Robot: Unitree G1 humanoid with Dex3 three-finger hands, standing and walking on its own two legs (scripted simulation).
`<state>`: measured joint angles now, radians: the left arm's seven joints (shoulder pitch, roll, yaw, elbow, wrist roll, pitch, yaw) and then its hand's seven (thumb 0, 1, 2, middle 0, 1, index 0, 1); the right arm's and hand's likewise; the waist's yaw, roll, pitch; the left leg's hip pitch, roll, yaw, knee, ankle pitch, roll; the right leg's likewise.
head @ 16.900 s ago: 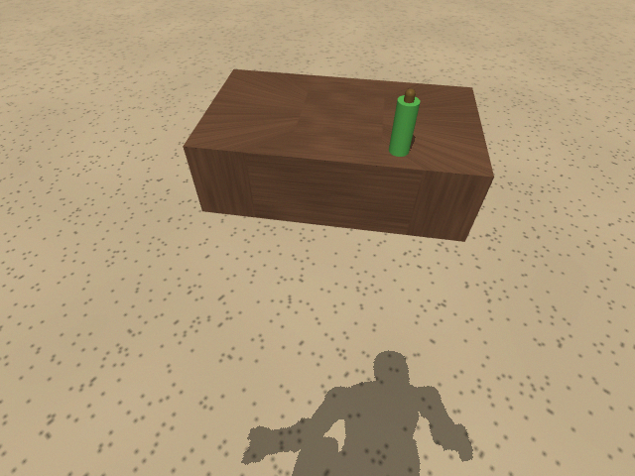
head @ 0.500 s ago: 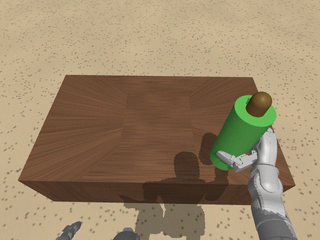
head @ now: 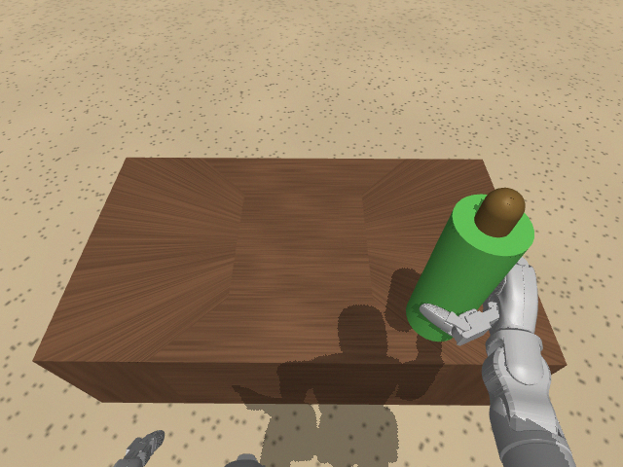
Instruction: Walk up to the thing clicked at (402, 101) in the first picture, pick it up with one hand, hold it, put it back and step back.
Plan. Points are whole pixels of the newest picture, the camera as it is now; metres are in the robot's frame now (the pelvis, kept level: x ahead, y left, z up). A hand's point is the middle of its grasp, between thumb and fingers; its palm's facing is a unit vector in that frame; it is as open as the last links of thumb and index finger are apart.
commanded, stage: hold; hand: right
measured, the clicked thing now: (463, 268) +0.34 -0.17 +0.09
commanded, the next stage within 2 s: none
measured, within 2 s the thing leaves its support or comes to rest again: neither
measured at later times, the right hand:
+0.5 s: hand (459, 288) +0.33 -0.17 +0.06, palm faces +0.19 +0.98 -0.01, open 11.2 cm
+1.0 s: hand (462, 284) +0.33 -0.17 +0.07, palm faces +0.19 +0.98 +0.00, open 11.2 cm
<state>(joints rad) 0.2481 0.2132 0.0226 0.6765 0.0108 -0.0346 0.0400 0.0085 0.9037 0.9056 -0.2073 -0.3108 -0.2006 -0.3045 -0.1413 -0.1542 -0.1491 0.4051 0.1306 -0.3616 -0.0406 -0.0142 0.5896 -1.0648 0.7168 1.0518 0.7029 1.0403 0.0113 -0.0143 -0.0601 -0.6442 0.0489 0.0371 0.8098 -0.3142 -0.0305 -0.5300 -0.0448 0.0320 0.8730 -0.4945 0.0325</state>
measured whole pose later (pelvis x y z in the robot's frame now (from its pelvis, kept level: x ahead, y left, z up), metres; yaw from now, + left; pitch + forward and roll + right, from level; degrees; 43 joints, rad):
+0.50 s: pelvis +0.00 +0.00 +0.00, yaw +0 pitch +7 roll +1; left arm 0.23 0.21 0.01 0.68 0.01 -0.05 0.05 0.01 0.91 0.90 -0.21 -0.31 -0.20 -0.30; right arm -0.12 -0.15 -0.14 0.38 0.14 -0.33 -0.04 -0.01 0.59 -1.06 0.71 1.05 0.70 1.04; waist 0.01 -0.01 -0.05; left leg -0.60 0.05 0.04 0.78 -0.30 -0.03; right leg -0.49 -0.05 0.04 0.84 -0.47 0.04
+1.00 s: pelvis +0.00 +0.00 +0.01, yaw +0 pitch +7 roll +1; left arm 0.24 0.21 0.01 0.69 0.01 -0.06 0.05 0.01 0.90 0.91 -0.20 -0.31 -0.20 -0.30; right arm -0.12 -0.15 -0.15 0.38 0.14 -0.33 -0.03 -0.01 0.59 -1.07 0.71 1.06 0.70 1.05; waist 0.01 -0.02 -0.05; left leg -0.58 0.05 0.04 0.76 -0.30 -0.03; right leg -0.47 -0.04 0.03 0.82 -0.47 0.03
